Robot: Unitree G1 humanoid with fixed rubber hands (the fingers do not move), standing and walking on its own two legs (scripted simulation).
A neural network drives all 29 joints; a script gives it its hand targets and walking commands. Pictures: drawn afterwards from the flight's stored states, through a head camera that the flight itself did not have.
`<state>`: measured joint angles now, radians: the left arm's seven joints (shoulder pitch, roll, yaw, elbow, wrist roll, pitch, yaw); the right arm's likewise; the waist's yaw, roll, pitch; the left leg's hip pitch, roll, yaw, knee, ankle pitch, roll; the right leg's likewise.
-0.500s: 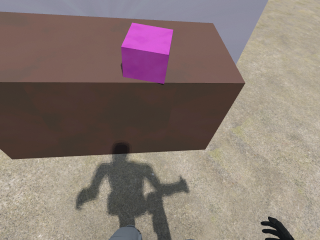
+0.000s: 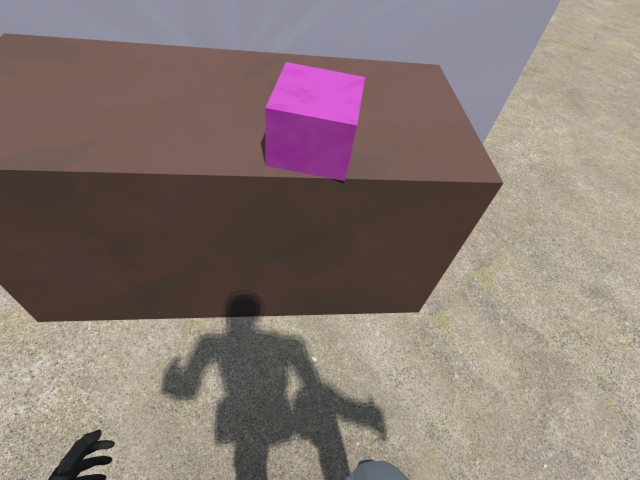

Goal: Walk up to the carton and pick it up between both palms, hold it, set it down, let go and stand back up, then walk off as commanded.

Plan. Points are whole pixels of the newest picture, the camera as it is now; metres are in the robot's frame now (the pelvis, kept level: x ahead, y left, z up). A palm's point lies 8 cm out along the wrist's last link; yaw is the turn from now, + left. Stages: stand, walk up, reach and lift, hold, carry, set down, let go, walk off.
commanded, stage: walk off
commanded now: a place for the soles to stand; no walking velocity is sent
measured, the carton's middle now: (315, 121) +0.83 -0.01 -0.04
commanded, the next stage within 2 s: stand in 0.02 s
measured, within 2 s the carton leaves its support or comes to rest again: neither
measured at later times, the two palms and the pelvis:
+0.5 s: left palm out of the picture +0.11 +0.26 -0.09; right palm out of the picture +0.06 -0.37 -0.10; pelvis +0.00 -0.05 +0.00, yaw +1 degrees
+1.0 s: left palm out of the picture +0.12 +0.25 -0.10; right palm out of the picture +0.06 -0.36 -0.09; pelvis +0.00 -0.05 +0.00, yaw +1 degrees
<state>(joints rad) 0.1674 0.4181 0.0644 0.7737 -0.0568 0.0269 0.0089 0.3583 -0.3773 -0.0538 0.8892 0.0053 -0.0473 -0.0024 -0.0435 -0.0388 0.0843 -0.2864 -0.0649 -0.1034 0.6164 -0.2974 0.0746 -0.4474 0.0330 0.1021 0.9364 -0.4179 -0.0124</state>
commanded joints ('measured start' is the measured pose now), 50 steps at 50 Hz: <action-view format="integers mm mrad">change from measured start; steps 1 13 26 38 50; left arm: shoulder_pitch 11 69 -7 -37 -61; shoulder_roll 161 137 154 157 170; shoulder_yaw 34 38 7 7 -16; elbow -10 -3 -5 3 56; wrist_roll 68 75 55 64 69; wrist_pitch -24 -44 -64 -64 -64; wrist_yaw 2 0 -1 -7 -5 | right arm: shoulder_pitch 14 -143 -142 -157 -245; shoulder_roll -246 -260 -208 -198 -209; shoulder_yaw -45 -34 -10 -5 -8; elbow -71 -130 -51 -44 36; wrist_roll -47 -48 -39 -44 -6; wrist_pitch -34 9 -16 -10 -13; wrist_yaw -25 -4 -1 11 3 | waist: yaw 18 66 43 43 46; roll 138 144 -35 19 46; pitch -98 -92 -179 -126 -161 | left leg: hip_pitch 209 -125 108 45 65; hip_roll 211 194 160 137 151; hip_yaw -249 -189 -150 -118 -133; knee -191 -151 -167 -231 -249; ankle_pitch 569 -10 181 49 160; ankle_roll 10 62 17 -5 -40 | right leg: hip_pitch -64 349 265 255 279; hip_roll -69 -18 -97 -99 -113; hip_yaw -14 -69 41 36 53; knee -60 -469 -463 -514 -507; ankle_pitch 64 71 221 130 264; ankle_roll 7 -23 -55 -48 -48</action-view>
